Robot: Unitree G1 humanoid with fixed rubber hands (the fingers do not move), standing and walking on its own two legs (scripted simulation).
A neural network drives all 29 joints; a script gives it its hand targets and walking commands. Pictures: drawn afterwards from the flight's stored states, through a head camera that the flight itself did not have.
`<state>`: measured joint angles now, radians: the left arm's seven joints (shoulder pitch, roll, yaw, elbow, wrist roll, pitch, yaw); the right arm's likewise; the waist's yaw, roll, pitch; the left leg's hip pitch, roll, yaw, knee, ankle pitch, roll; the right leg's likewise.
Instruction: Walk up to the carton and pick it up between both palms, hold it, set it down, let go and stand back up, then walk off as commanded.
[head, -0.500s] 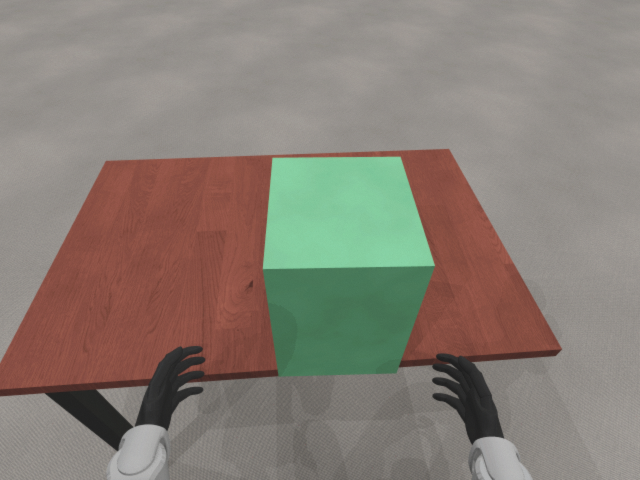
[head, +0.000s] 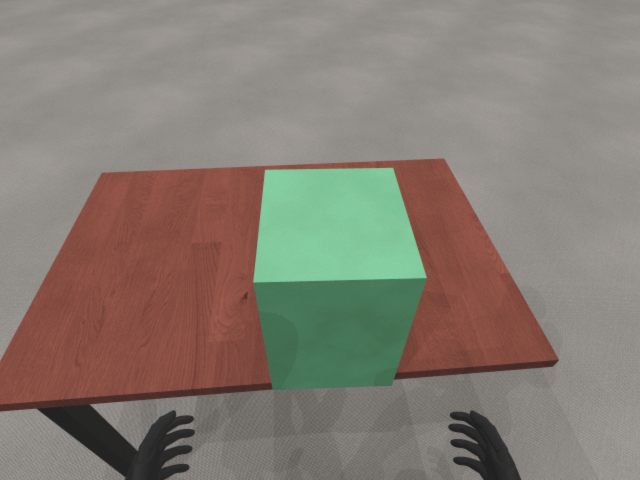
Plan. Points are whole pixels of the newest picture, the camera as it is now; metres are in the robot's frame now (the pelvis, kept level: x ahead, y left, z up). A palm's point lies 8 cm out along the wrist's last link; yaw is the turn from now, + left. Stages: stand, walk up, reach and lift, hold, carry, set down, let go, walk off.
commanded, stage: set down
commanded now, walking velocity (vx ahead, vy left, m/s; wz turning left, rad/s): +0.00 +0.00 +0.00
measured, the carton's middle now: (331, 282) +0.41 +0.01 +0.02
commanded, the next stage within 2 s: let go in 0.14 s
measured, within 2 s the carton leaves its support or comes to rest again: neither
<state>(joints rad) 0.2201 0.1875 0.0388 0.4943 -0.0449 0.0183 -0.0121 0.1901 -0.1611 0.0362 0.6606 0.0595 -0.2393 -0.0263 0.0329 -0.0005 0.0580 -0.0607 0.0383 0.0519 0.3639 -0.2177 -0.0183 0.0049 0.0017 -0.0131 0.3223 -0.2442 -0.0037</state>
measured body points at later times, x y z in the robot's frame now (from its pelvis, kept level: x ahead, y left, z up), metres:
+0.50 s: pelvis -0.01 +0.00 +0.00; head +0.00 +0.00 +0.45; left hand +0.16 +0.23 -0.09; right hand +0.17 -0.22 -0.09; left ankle -0.01 +0.13 -0.75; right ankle -0.04 -0.12 -0.75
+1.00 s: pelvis -0.01 +0.00 +0.00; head -0.03 +0.00 +0.45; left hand +0.11 +0.30 -0.09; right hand +0.09 -0.30 -0.11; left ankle -0.01 +0.13 -0.75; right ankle -0.04 -0.12 -0.75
